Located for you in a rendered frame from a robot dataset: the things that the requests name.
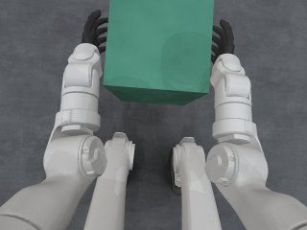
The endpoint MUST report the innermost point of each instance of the right robot upper arm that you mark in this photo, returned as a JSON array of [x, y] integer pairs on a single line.
[[240, 173]]

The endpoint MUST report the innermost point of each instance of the left robot upper arm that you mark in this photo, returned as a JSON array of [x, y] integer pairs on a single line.
[[71, 164]]

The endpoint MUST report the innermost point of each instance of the right robot forearm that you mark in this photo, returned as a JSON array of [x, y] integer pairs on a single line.
[[232, 104]]

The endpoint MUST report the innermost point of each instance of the robot left hand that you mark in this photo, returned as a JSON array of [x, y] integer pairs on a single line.
[[91, 33]]

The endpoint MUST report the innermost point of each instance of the left robot forearm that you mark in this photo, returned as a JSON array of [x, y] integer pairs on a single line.
[[80, 95]]

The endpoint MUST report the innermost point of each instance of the right robot shin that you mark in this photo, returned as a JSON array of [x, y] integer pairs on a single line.
[[187, 140]]

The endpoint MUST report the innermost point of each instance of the carton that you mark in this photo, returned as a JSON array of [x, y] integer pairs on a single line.
[[159, 51]]

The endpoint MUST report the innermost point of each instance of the robot right hand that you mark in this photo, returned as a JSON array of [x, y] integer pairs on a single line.
[[224, 42]]

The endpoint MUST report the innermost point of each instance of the right robot foot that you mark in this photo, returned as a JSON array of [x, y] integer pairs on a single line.
[[175, 189]]

